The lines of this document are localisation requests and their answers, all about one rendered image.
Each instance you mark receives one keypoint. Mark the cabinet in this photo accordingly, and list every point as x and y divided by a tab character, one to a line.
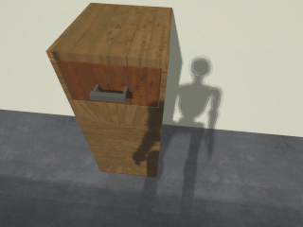
123	138

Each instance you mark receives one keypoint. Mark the drawer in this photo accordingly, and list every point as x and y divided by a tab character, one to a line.
143	82

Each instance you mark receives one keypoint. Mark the handle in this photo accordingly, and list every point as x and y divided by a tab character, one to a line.
110	97

